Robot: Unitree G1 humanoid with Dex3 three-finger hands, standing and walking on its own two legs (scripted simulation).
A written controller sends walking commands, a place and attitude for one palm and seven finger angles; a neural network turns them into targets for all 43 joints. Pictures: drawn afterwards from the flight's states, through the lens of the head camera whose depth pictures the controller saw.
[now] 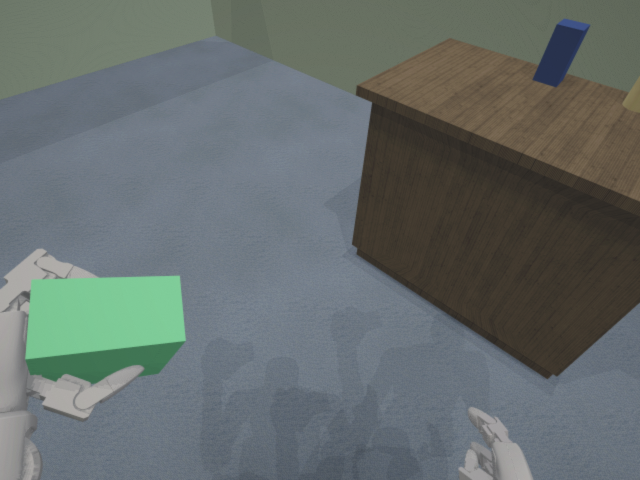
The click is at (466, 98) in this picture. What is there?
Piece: table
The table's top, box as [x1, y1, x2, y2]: [356, 38, 639, 215]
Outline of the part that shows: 357,85 356,95 639,215 639,113 631,111 621,104 628,92 566,73 563,80 556,87 553,87 531,79 538,65 450,38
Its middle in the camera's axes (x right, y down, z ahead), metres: +0.62 -0.34 +1.05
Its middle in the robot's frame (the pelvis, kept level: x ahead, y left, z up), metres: +1.04 -0.56 -0.02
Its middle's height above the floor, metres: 0.75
